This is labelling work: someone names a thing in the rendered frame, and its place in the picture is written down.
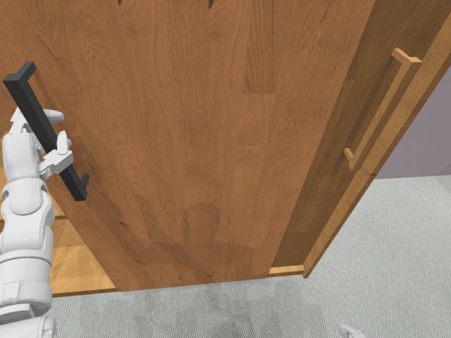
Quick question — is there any left robot hand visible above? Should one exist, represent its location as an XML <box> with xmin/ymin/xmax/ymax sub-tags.
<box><xmin>2</xmin><ymin>107</ymin><xmax>73</xmax><ymax>183</ymax></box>

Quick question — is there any handle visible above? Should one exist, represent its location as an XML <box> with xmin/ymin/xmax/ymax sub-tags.
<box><xmin>2</xmin><ymin>61</ymin><xmax>89</xmax><ymax>201</ymax></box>
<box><xmin>348</xmin><ymin>57</ymin><xmax>423</xmax><ymax>170</ymax></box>

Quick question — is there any left robot upper arm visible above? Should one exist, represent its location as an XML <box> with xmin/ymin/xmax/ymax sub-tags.
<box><xmin>0</xmin><ymin>316</ymin><xmax>59</xmax><ymax>338</ymax></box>

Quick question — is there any robot left forearm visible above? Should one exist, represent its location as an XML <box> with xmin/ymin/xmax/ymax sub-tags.
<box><xmin>0</xmin><ymin>178</ymin><xmax>55</xmax><ymax>325</ymax></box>

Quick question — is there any right robot hand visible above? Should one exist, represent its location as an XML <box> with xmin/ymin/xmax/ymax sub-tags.
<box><xmin>338</xmin><ymin>324</ymin><xmax>366</xmax><ymax>338</ymax></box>

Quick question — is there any wardrobe door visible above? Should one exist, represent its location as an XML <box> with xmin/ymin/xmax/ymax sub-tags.
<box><xmin>271</xmin><ymin>0</ymin><xmax>451</xmax><ymax>268</ymax></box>
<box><xmin>0</xmin><ymin>0</ymin><xmax>376</xmax><ymax>292</ymax></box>

